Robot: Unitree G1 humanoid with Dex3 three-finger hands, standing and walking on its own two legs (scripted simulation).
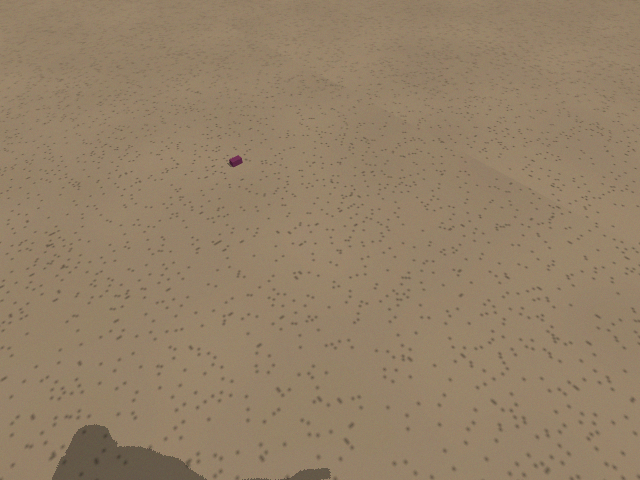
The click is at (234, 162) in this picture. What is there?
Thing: small box
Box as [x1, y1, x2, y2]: [229, 155, 242, 166]
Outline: 238,155 229,159 230,164 232,166 242,162 241,158
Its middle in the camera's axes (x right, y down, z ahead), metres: -0.42 -0.41 +2.00
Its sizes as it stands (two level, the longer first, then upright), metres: 0.056 0.034 0.031
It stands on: the floor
